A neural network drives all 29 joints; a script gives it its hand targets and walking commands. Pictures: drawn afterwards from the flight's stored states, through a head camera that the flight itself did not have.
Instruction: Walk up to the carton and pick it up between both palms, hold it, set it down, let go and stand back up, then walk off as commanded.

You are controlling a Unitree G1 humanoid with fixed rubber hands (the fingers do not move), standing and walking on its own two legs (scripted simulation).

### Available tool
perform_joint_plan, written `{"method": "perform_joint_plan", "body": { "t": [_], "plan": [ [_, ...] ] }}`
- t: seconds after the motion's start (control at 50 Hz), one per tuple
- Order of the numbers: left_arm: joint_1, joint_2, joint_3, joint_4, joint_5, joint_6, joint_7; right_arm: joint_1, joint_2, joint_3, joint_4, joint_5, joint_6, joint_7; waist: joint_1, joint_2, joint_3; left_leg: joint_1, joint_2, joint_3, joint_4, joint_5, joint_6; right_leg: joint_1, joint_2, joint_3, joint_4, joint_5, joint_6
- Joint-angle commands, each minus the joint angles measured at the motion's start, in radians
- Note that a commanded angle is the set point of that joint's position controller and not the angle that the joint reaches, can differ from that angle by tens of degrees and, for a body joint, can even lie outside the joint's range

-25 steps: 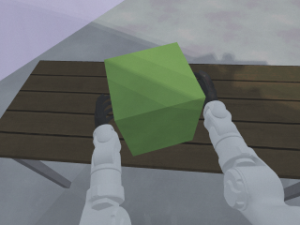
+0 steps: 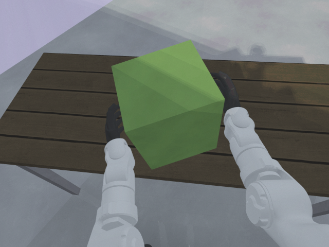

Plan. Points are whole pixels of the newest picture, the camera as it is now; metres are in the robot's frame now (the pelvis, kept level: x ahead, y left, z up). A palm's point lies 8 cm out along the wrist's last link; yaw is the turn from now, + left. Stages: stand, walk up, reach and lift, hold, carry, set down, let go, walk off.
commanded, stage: set down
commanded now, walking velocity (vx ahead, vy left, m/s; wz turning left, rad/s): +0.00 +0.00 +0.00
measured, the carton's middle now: (169, 111) +0.46 +0.04 +0.01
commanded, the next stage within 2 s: none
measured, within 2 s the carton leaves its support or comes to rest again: rests again in 1.20 s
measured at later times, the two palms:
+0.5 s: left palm (114, 140) +0.35 +0.17 +0.03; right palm (230, 105) +0.44 -0.11 +0.07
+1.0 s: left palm (115, 140) +0.35 +0.17 +0.03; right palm (231, 106) +0.44 -0.11 +0.06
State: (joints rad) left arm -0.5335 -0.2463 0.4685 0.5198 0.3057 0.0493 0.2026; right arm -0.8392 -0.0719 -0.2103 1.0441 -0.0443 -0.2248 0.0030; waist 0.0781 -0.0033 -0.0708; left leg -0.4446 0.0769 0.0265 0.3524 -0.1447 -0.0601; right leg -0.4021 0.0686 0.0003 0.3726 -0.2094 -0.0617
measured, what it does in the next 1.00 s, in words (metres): stands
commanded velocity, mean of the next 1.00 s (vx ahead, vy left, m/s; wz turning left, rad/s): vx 0.00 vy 0.00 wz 0.00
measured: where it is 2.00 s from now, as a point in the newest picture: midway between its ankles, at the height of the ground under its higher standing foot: outside the picture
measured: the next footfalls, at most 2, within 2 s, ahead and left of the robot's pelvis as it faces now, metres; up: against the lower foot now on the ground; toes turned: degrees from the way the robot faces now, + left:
none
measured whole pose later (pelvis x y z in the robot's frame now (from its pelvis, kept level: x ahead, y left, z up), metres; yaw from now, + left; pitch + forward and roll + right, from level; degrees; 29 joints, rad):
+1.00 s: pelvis -0.01 +0.00 +0.00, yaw +0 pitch +14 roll +0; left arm -0.55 -0.25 0.53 0.60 0.31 -0.06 0.18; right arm -0.86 -0.08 -0.29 1.09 -0.15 -0.23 0.06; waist 0.08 -0.01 -0.07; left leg -0.45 0.08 0.03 0.35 -0.13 -0.06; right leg -0.41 0.07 0.00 0.37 -0.20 -0.06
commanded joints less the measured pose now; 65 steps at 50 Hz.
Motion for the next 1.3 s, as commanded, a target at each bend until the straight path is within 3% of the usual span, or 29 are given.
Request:
{"method": "perform_joint_plan", "body": {
  "t": [0.0, 0.16, 0.3, 0.9, 1.28],
  "plan": [
    [-0.605, -0.389, -0.351, -0.099, 0.024, -0.079, -0.091, -0.502, 0.402, 0.181, 0.061, -0.142, -0.056, 0.165, 0.130, -0.014, -0.714, 0.330, -0.020, 0.071, 0.085, 0.592, 0.014, 0.190, -0.029, -0.068, 0.034, 0.638, 0.047],
    [-0.625, -0.372, -0.312, -0.062, 0.035, -0.087, -0.094, -0.496, 0.391, 0.105, 0.074, -0.179, -0.050, 0.172, 0.117, -0.023, -0.681, 0.319, -0.025, 0.080, 0.065, 0.510, 0.021, 0.160, -0.032, -0.069, 0.003, 0.534, 0.037],
    [-0.621, -0.352, -0.260, -0.025, 0.058, -0.100, -0.097, -0.495, 0.399, 0.064, 0.076, -0.210, -0.045, 0.184, 0.127, -0.043, -0.655, 0.286, -0.031, 0.091, 0.046, 0.444, 0.034, 0.154, -0.038, -0.063, -0.004, 0.470, 0.039],
    [-0.511, -0.328, -0.179, 0.053, 0.099, -0.151, -0.114, -0.412, 0.421, 0.022, 0.099, -0.257, -0.054, 0.196, 0.129, -0.056, -0.592, 0.223, -0.044, 0.095, 0.034, 0.425, 0.053, 0.177, -0.040, -0.049, 0.014, 0.479, 0.051],
    [-0.442, -0.236, -0.100, 0.050, 0.119, -0.170, -0.087, -0.389, 0.298, -0.028, 0.085, -0.241, -0.040, 0.168, 0.136, -0.069, -0.564, 0.193, -0.050, 0.092, 0.033, 0.436, 0.063, 0.185, -0.037, -0.029, 0.016, 0.487, 0.060]
  ]
}}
